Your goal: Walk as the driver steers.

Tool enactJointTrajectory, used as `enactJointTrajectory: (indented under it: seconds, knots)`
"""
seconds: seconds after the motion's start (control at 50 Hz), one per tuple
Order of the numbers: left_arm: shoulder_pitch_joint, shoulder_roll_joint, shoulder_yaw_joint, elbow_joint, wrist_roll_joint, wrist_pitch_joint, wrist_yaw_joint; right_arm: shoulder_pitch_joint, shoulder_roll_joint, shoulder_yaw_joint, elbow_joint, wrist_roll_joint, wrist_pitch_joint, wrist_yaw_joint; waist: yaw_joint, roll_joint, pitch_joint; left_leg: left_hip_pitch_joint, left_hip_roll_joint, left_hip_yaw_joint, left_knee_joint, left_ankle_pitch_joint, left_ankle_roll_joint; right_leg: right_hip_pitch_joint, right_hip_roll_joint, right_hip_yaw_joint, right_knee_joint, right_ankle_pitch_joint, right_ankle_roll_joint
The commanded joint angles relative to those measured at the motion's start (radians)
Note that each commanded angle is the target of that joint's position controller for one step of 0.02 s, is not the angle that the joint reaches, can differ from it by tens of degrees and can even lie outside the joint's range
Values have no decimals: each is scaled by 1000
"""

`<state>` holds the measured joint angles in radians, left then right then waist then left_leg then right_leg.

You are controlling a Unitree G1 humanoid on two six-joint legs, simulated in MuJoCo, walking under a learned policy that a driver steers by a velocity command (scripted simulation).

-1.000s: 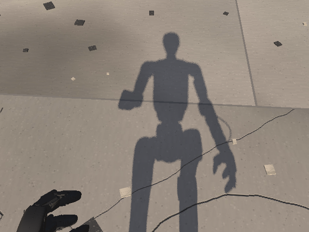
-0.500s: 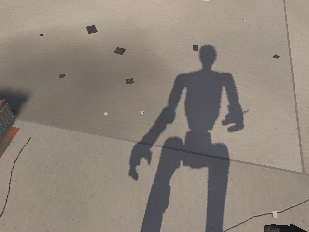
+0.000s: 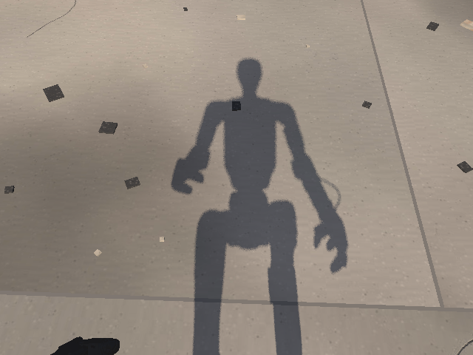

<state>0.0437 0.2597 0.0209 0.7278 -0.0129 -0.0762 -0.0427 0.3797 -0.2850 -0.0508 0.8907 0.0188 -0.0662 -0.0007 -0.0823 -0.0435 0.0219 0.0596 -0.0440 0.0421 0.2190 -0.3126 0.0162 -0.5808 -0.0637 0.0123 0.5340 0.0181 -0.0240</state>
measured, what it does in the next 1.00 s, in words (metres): walks ahead: right foot, then left foot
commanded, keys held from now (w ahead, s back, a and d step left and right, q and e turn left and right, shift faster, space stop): w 0.78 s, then w+e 0.22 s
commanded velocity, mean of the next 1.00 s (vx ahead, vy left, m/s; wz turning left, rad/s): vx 0.50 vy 0.00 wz -0.05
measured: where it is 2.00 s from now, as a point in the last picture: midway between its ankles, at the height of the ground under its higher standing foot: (238, 155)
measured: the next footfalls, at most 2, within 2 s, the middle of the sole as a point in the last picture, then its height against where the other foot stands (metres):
right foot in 0.06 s outside the picture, level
left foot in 0.60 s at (190, 343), level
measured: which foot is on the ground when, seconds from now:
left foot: down 0.00-0.08, up 0.10-0.58, down 0.60-1.00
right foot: up 0.00-0.04, down 0.06-0.60, up 0.62-1.00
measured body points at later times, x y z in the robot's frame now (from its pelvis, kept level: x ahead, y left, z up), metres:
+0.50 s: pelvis +0.27 -0.03 +0.01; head +0.30 -0.03 +0.46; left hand +0.27 +0.25 -0.12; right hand +0.47 -0.26 -0.09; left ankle +0.46 +0.13 -0.70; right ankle +0.17 -0.12 -0.74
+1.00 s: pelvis +0.54 +0.02 +0.01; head +0.56 +0.01 +0.46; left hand +0.72 +0.26 -0.10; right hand +0.56 -0.26 -0.12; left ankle +0.47 +0.11 -0.74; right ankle +0.73 -0.16 -0.68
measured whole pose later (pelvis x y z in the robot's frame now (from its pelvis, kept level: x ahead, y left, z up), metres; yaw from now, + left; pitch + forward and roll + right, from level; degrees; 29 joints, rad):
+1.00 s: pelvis +0.54 +0.02 +0.01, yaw -4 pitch +1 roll +2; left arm 0.13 0.27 0.05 0.83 -0.02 -0.05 -0.02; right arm 0.31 -0.27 -0.05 0.91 -0.01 -0.09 0.00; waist -0.06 -0.04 0.02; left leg 0.03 -0.06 0.12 0.17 -0.22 0.05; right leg -0.67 -0.11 0.04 0.67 0.07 -0.01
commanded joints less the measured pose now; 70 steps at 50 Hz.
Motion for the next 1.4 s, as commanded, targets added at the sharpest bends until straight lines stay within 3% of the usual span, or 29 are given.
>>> enactJointTrajectory:
  seconds: [0.02,0.06,0.08,0.1,0.12,0.14,0.18,0.28,0.4,0.5,0.56,0.6,0.62,0.64,0.66,0.68,0.72,0.8,0.94,1.04,1.1,1.14,1.16,1.18,1.2,1.22,1.26,1.3,1.4]
  knots:
    - [-1,125,40,-63,1,-20,-6,-17,-191,-47,-33,2,7,-11,77,126,1,22,301,-121,80,600,139,79,26,-21,-33,-88,-45]
    - [290,209,82,19,7,-17,10,-20,-147,-27,-48,-14,17,-15,206,70,-207,-140,204,-46,467,636,84,530,-7,11,-13,-52,-112]
    - [393,316,107,35,23,-10,16,101,-37,8,-74,-19,-1,-6,175,-162,-359,-550,46,-2,868,222,8,930,-261,450,-49,-196,-270]
    - [414,248,88,43,7,-7,12,85,-57,8,-57,-12,-25,0,192,-217,-414,-711,-12,-139,1029,-268,2,980,-322,728,-215,-326,-313]
    - [342,198,70,35,2,-8,13,-1,-145,-17,-80,18,-40,8,189,-135,-255,-809,51,-167,1098,-228,18,864,-295,608,-238,-392,-261]
    - [270,174,62,21,4,-8,15,-72,-148,-17,-99,24,-46,7,164,-67,-154,-810,106,-133,1064,-134,29,720,-258,477,-255,-345,-229]
    - [179,119,46,13,20,-16,11,-100,-129,-23,-101,-2,-34,-1,102,-34,-52,-718,175,-120,944,-1,21,497,-183,312,-319,-187,-199]
    - [196,148,56,53,15,-35,18,-126,-75,-16,-112,-16,2,-10,73,-20,-12,-706,197,-106,783,148,-26,404,-151,167,-411,-7,-226]
    - [283,177,61,106,2,-18,40,-323,-38,-1,-163,-12,-17,9,142,-6,32,-690,154,-61,427,419,-34,458,-113,59,-427,-6,-180]
    - [353,189,67,158,-6,8,45,-435,-50,1,-214,-2,-30,37,167,-8,60,-724,128,-64,305,353,0,621,-183,77,-359,42,-173]
    - [330,208,75,165,-8,22,52,-373,-86,-12,-206,-3,-35,45,112,-34,14,-604,90,-37,270,244,42,680,-199,76,-253,259,-145]
    - [306,182,63,155,0,31,55,-112,-162,-53,-128,-10,-34,32,-15,-10,-158,-207,69,-16,257,277,100,572,-112,7,61,416,-96]
    - [369,106,36,126,16,19,52,30,-250,-75,-105,-29,-31,24,-25,140,-317,179,304,-334,287,250,213,245,-11,-45,420,108,-40]
    - [431,36,13,138,14,-3,45,70,-247,-72,-88,-16,-25,28,-6,323,-403,355,437,-714,146,71,309,-34,132,34,656,-590,-7]
    - [343,147,40,129,-15,-20,37,40,-164,-47,-93,-7,-26,27,-30,227,-308,291,407,-680,99,-42,267,-141,72,118,751,-593,-23]
    - [263,173,48,101,-32,-32,34,-44,-142,-38,-107,-7,-25,25,-9,184,-174,148,379,-546,70,1,233,-179,19,84,738,-496,-35]
    - [217,156,53,97,-10,-29,40,-150,-96,-25,-123,-23,-29,27,48,110,-59,-87,308,-381,3,162,211,-100,-55,61,635,-348,-24]
    - [247,94,47,109,-3,11,45,-168,-102,-27,-102,-24,-46,27,103,124,-28,-221,269,-231,-88,296,224,-32,-87,52,531,-248,14]
    - [53,66,38,52,-6,8,27,-107,-138,-35,-47,-28,-44,-1,36,96,32,-182,241,-13,-138,341,167,-55,-46,29,170,90,21]
    - [-57,63,33,-14,-7,8,0,-50,-148,-43,-3,-14,-17,-8,4,81,67,11,306,41,-81,410,147,-120,-26,8,60,31,-16]
    - [-34,92,46,-40,-6,10,-19,-77,-178,-55,-9,-7,8,-19,43,112,31,83,325,79,61,744,115,-48,24,-60,50,-124,-60]
    - [165,143,82,3,-3,15,-14,-84,-179,-53,-12,-6,25,-28,156,107,-96,24,291,117,345,981,81,256,102,-103,4,-138,-110]
    - [340,205,111,47,-5,18,2,-60,-151,-37,-18,-16,22,-29,226,38,-197,-183,253,124,596,786,53,572,34,29,-8,-103,-158]
    - [408,310,130,66,-4,19,13,55,-13,11,-42,-35,-3,-6,158,-201,-315,-634,61,109,994,17,-14,951,-252,554,-70,-241,-337]
    - [433,232,104,53,-5,17,17,12,-78,-1,-13,-3,-38,7,207,-123,-425,-737,22,-105,1146,-279,-2,997,-337,776,-205,-292,-372]
    - [373,196,90,51,7,10,20,-103,-145,-23,-48,41,-55,15,220,-76,-274,-817,76,-134,1177,-223,20,886,-304,592,-216,-234,-311]
    - [232,134,71,39,18,-1,21,-177,-127,-25,-56,26,-56,6,151,19,-103,-762,168,-117,1026,-64,27,594,-223,328,-259,-96,-232]
    - [174,89,60,38,29,-16,19,-112,-105,-32,-27,17,-21,2,94,-37,-64,-644,199,-136,962,23,19,454,-174,200,-332,-48,-201]
    - [188,116,70,79,35,-40,33,-145,-62,-32,-39,8,14,-7,82,-3,2,-738,182,-164,788,227,-15,434,-149,7,-405,99,-179]
Keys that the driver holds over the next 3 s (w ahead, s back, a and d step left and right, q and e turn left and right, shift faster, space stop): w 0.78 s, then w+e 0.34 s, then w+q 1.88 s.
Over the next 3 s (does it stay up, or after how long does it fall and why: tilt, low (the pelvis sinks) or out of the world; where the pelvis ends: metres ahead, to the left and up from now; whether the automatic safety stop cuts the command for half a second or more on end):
stays up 1.58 0.21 0.01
